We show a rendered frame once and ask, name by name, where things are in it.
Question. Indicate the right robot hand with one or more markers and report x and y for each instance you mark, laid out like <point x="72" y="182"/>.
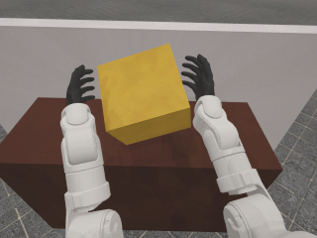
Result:
<point x="203" y="80"/>

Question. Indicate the carton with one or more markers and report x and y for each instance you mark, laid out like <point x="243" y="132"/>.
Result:
<point x="143" y="96"/>

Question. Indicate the right robot upper arm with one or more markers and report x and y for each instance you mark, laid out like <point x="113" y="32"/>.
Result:
<point x="255" y="216"/>

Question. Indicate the pedestal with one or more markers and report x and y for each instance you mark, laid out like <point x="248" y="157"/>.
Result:
<point x="165" y="183"/>

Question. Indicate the left robot hand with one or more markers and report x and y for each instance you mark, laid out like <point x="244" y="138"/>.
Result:
<point x="74" y="91"/>

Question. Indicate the left robot forearm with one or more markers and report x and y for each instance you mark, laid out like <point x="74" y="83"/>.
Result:
<point x="83" y="162"/>

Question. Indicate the right robot forearm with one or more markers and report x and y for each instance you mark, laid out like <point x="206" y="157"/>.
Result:
<point x="225" y="149"/>

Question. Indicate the left robot upper arm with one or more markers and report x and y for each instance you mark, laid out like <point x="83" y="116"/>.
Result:
<point x="104" y="223"/>

